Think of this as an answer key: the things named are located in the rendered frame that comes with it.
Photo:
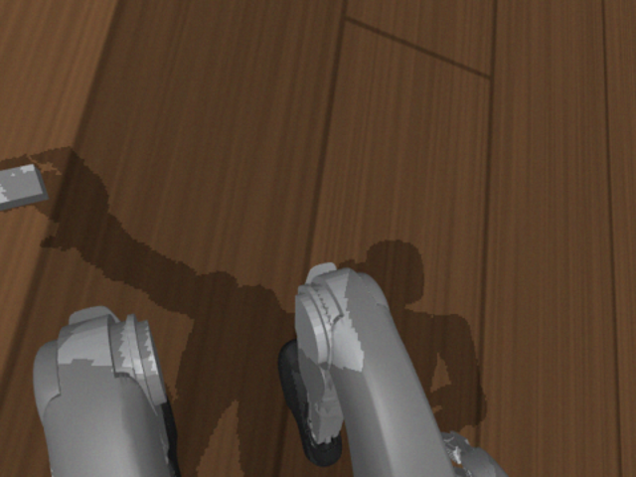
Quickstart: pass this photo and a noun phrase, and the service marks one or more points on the right robot hand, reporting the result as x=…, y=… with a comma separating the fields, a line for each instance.
x=476, y=462

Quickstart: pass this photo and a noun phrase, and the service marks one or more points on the left robot foot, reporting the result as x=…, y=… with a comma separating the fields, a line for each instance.
x=172, y=439

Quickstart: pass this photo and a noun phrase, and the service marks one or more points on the small box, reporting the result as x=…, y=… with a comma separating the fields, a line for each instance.
x=21, y=186

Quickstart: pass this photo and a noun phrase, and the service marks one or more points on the right robot foot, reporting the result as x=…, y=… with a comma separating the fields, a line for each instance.
x=295, y=394

